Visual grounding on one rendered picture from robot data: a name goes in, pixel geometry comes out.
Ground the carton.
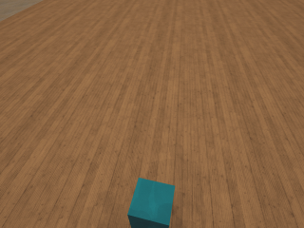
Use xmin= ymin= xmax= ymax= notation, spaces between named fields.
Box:
xmin=127 ymin=178 xmax=175 ymax=228

